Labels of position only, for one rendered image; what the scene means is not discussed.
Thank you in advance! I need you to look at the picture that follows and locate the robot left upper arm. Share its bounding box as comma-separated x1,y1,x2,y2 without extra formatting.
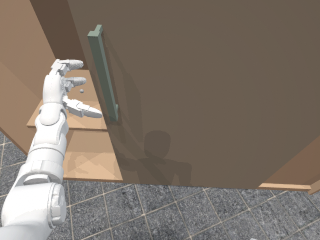
0,182,67,240

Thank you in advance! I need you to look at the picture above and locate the wardrobe door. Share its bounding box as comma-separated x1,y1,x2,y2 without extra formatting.
263,136,320,186
67,0,320,190

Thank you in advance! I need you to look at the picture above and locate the handle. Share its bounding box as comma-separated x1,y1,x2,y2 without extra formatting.
87,24,119,122

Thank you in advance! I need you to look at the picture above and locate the left robot hand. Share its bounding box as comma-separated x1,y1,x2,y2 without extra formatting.
42,59,103,118

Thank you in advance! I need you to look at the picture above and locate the left robot forearm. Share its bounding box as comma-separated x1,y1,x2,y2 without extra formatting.
1,103,69,227

